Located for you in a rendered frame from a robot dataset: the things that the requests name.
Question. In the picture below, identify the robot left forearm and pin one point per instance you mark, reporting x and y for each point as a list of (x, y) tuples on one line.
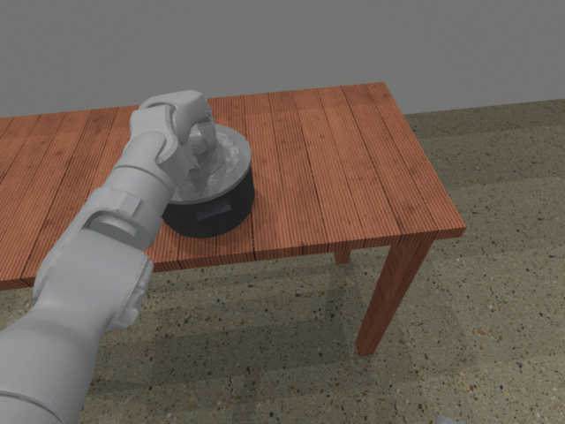
[(129, 205)]

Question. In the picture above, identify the robot left hand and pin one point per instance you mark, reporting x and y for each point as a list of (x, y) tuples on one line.
[(199, 112)]

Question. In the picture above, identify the knob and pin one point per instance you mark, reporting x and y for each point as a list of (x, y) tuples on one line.
[(200, 148)]

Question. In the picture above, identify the pot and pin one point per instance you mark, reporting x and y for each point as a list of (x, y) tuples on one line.
[(212, 218)]

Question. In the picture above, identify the left robot upper arm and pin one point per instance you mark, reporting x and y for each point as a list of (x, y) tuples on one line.
[(48, 356)]

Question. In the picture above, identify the lid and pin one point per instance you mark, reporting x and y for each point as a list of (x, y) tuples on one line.
[(226, 166)]

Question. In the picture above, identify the table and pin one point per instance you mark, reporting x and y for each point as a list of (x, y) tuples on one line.
[(334, 169)]

